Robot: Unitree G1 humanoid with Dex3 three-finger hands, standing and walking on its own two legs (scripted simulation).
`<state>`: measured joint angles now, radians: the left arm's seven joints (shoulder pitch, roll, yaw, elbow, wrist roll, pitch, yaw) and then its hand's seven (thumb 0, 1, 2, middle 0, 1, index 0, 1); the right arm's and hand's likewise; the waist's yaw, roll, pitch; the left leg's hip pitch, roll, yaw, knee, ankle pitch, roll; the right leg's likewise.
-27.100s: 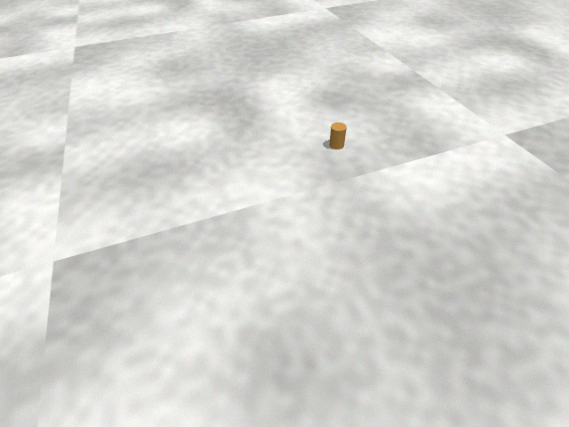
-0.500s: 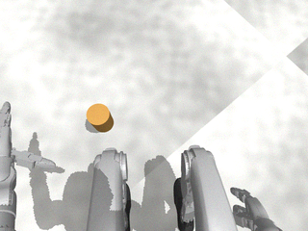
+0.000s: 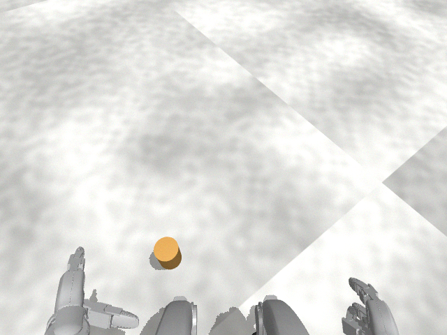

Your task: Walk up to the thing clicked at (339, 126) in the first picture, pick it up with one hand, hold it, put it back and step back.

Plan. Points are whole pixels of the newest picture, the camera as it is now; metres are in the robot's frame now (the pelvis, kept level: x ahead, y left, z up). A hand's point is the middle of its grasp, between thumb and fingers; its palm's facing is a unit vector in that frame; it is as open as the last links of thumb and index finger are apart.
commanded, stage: home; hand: left
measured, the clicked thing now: (168, 253) +0.43 +0.20 -0.59
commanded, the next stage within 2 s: stand in 1.96 s
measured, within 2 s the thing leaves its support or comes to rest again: neither
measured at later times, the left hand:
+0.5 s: hand (101, 313) +0.18 +0.19 +0.01, palm faces +0.12 -0.95 -0.30, open 17.5 cm
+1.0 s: hand (112, 310) +0.19 +0.18 +0.01, palm faces +0.11 -0.95 -0.29, open 17.4 cm
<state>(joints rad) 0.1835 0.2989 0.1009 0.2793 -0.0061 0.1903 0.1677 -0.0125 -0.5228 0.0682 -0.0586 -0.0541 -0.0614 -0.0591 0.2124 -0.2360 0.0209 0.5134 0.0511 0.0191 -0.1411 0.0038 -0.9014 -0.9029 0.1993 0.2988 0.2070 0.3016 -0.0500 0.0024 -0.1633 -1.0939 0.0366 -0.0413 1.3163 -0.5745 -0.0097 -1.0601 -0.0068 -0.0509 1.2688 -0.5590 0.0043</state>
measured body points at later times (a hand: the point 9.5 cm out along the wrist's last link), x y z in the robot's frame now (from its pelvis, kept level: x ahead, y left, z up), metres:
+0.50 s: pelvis +0.02 +0.01 +0.06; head +0.05 +0.02 +0.51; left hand +0.18 +0.24 +0.03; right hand +0.20 -0.22 +0.00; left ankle +0.03 +0.12 -0.62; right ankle +0.03 -0.13 -0.62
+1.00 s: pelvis +0.02 +0.00 +0.07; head +0.05 +0.00 +0.52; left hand +0.18 +0.23 +0.03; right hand +0.18 -0.24 -0.01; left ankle +0.03 +0.12 -0.62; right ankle +0.03 -0.13 -0.62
